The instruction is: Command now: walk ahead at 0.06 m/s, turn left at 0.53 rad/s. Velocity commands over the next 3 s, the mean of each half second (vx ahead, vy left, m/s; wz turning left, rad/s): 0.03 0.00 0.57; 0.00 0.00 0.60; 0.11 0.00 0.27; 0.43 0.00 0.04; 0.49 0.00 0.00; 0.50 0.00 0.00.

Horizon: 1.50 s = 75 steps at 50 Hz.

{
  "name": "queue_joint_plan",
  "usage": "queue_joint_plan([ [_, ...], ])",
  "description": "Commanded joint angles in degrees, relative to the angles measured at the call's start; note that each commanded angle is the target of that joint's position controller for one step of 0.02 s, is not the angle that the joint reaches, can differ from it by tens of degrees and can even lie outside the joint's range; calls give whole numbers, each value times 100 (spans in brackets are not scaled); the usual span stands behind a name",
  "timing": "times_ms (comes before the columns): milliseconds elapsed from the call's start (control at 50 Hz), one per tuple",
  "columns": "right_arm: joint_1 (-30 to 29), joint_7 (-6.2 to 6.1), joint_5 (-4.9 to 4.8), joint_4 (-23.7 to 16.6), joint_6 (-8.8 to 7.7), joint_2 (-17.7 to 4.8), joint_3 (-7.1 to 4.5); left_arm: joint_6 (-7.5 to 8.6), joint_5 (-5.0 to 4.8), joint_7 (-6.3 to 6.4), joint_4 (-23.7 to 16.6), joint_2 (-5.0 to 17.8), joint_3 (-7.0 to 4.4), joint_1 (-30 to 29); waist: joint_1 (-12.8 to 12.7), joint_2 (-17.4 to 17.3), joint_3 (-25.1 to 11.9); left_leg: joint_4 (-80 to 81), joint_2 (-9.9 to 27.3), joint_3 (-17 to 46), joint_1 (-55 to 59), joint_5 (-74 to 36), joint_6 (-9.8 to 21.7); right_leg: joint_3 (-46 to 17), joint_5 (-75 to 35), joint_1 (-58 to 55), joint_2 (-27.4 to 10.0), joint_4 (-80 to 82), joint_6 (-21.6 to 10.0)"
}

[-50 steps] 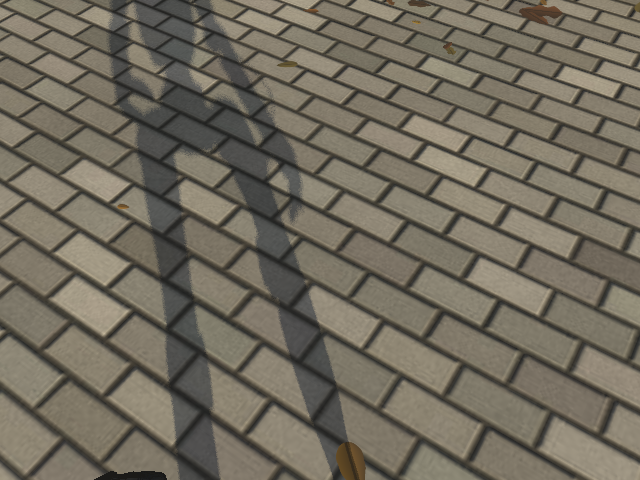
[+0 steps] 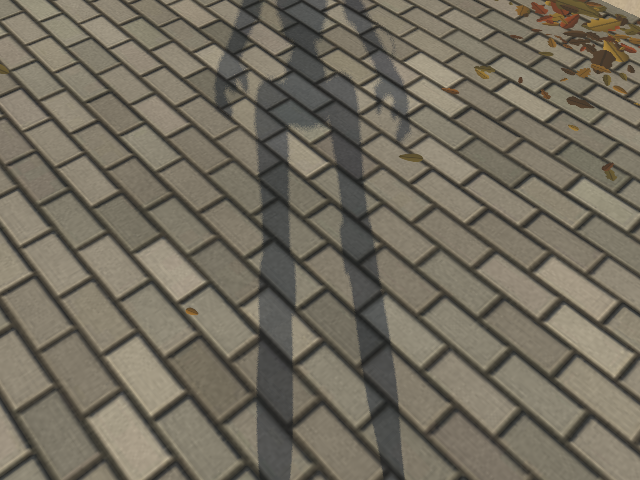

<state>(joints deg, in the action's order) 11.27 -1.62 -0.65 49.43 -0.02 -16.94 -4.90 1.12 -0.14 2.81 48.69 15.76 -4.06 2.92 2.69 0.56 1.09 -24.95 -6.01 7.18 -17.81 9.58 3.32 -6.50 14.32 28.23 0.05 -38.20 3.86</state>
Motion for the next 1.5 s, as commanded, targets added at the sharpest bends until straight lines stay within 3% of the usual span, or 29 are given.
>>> queue_joint_plan([
  [20,-265,-67,-25,-459,32,-856,-178,159,-30,-54,-285,606,-149,251,-345,-917,-579,313,1334,1731,500,-1100,804,101,13,-685,171,788,-38],
  [60,-296,-109,-48,-618,90,-617,-90,229,16,-89,-171,854,-226,731,-535,-652,-766,-374,934,1562,120,-733,351,-71,-1135,-1854,-390,1857,-302],
  [80,71,-109,27,-648,108,-221,5,185,108,-37,-245,1209,-282,703,-241,634,-1026,-1716,256,693,-596,1300,11,-1107,-2622,-2624,-1684,1806,-788],
  [100,169,-102,-13,-833,55,-464,-76,130,316,-65,-272,1302,-288,660,-130,1744,-921,-2739,-270,118,-1708,2975,-256,-2339,-3670,-2693,-2430,1913,-1779],
  [120,333,-71,16,-699,26,-965,-208,132,259,-76,-411,1003,-224,489,-120,1199,-952,-3742,127,222,-1815,2777,-416,-2093,-3746,-2661,-2477,1856,-1973],
  [160,357,-90,-39,-540,161,-985,-292,102,127,-64,-547,688,-141,157,-59,582,-752,-4304,325,37,-1897,2064,-658,-929,-3176,-2494,-1768,1689,-1503],
  [300,-342,39,-71,-1113,264,-431,-95,-82,100,74,-444,957,-206,395,-417,952,-602,-3030,717,-600,-1496,1238,-897,123,-2625,-2426,-1622,1998,-1631],
  [400,-356,197,-58,-1276,321,-561,-121,-92,-5,-30,-459,1206,-302,335,-422,1074,-583,-1723,740,-988,-498,1062,-598,449,-2227,-2177,-1822,1910,-1516],
  [460,111,267,-40,-1142,360,-589,-207,-102,-148,-70,-391,1151,-304,322,-142,865,-562,-236,526,-1180,541,119,-169,775,-1560,-1793,-1703,1221,-1019],
  [480,361,211,-36,-1083,355,-823,-302,-104,-83,-114,-250,912,-250,693,-133,208,-623,237,710,-678,1367,-763,68,1181,-780,-1139,-1416,427,-579],
  [500,539,90,1,-1189,336,-1567,-462,-104,235,-179,-459,461,-103,695,-296,-1740,-680,252,2349,1514,2321,-3111,733,1699,2077,563,-634,-1569,26],
  [520,518,159,206,-1340,197,-1619,-408,-64,174,-126,-736,617,-148,108,50,-1606,-897,437,2922,2305,1716,-3209,1752,742,2666,1098,-136,-2650,90],
  [560,61,176,153,-1322,-5,-1268,-322,-96,-14,-40,-739,905,-249,-22,-125,-919,-518,594,2232,1428,1326,-2020,1280,349,1673,1187,-322,-2958,-88],
  [600,-336,101,12,-1390,5,-998,-221,-136,71,54,-595,962,-304,207,-315,-788,-454,606,1879,1107,1027,-1590,930,281,1003,982,-348,-2798,-71],
  [640,-277,43,48,-1417,15,-916,-171,-114,55,26,-607,885,-306,357,-373,-845,-616,629,1746,1057,963,-1643,958,283,639,737,-200,-2816,-36],
  [880,-210,16,13,-1575,136,-1135,-233,58,-21,-149,-931,740,-220,143,-155,-928,-542,373,1527,2087,813,-962,1008,72,685,-198,186,-276,41],
  [980,-461,-14,-115,-1728,237,-1005,-192,159,-19,-253,-866,836,-283,716,-488,-836,-693,-209,1055,2220,531,-1003,523,134,-658,-1670,42,1793,-249],
  [1000,-221,-16,-68,-1750,236,-736,-120,129,71,-222,-902,1180,-357,845,-363,-60,-899,-1040,640,1694,-108,400,192,-654,-1203,-2418,-965,1924,-616],
  [1020,67,0,-93,-1846,193,-646,-118,48,202,-206,-922,1594,-414,677,-26,1493,-617,-2090,-362,465,-1345,2522,-166,-1952,-2482,-2591,-2037,2035,-1538],
  [1040,74,2,25,-1772,129,-1152,-265,68,245,-202,-1041,1274,-348,620,-191,1248,-583,-3488,-11,331,-1533,2856,-455,-2326,-2612,-2233,-2495,2071,-2100],
  [1060,121,14,-2,-1656,137,-1323,-350,74,196,-173,-1129,987,-251,394,-118,824,-486,-4045,133,347,-1491,2470,-551,-1789,-2435,-2049,-2185,1991,-1979],
  [1140,111,-9,-30,-1516,273,-747,-213,12,38,-136,-1126,791,-140,275,-185,676,-223,-4311,122,91,-1469,1645,-846,-544,-2361,-1956,-1321,1904,-1606],
  [1260,-264,53,2,-1687,215,-367,22,-103,5,-178,-1018,985,-175,553,-482,1096,-573,-1678,541,-590,-238,1566,-850,-274,-1942,-2143,-1299,1857,-1649],
  [1320,119,122,-27,-1463,169,-446,-3,-118,-127,-250,-927,1077,-149,749,-341,970,-313,-38,312,-1017,876,574,-528,-394,516,-1394,-1190,2008,-1483],
  [1360,573,88,-36,-1373,102,-632,-34,-15,-30,-312,-896,706,9,753,-88,552,-360,269,779,-337,2058,645,-148,-198,1205,-477,-915,1467,-980],
  [1380,1000,40,35,-1291,75,-1160,-151,103,108,-379,-1104,217,150,643,-100,-782,-569,392,1839,1122,2634,1015,363,760,1452,485,-163,7,-489],
  [1400,1363,125,85,-1182,-5,-1467,-256,194,-55,-335,-1383,548,81,20,348,-1499,-164,1273,2588,2521,2114,2154,1163,886,2073,1288,50,-907,-350],
  [1440,1094,126,105,-1154,-244,-937,-83,255,-221,-310,-1332,964,-111,26,171,-1133,555,1573,2483,2480,1823,2851,1223,404,1540,1927,-389,-2051,-465],
  [1500,845,84,39,-1171,-349,-695,13,362,-90,-401,-1194,752,-99,199,13,-909,556,1746,2039,1527,1838,1638,916,433,315,1907,-580,-1863,-485],
])
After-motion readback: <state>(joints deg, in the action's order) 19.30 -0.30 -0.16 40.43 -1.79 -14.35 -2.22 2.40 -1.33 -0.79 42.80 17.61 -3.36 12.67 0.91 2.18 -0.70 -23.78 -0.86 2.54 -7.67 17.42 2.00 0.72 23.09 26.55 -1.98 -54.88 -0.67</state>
